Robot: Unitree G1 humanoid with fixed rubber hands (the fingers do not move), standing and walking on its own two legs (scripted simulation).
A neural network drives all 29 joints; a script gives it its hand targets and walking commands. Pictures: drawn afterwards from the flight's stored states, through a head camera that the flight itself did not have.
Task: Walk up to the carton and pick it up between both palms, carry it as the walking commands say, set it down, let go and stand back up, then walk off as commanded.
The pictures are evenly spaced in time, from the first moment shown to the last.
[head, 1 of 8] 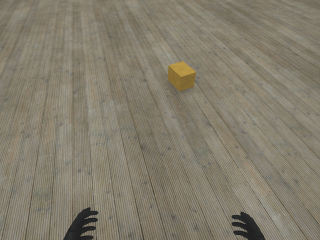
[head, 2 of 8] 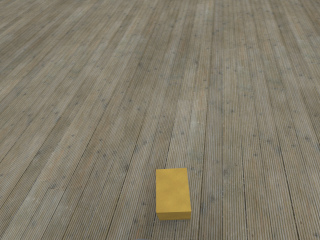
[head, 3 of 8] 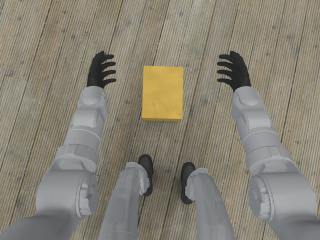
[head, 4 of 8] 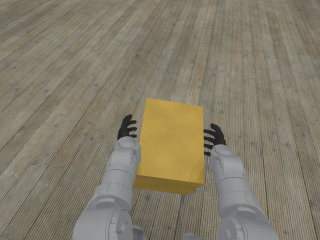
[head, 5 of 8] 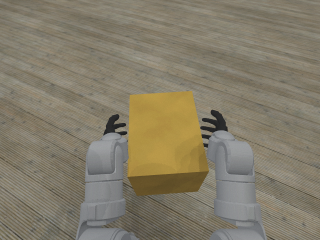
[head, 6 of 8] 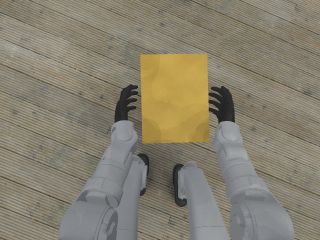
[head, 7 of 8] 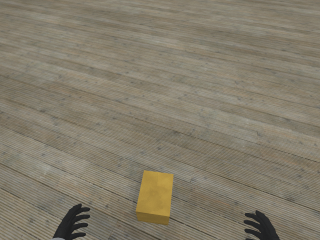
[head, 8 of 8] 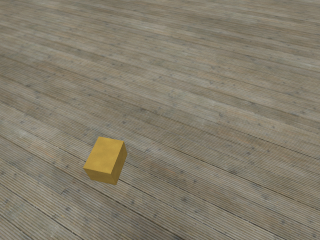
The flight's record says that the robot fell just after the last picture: no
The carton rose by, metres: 0.77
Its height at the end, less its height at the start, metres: +0.00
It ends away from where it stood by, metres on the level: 2.11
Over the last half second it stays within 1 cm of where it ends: yes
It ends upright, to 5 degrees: yes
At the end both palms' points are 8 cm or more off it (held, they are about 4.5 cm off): yes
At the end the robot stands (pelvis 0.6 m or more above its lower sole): yes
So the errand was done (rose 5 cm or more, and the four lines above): yes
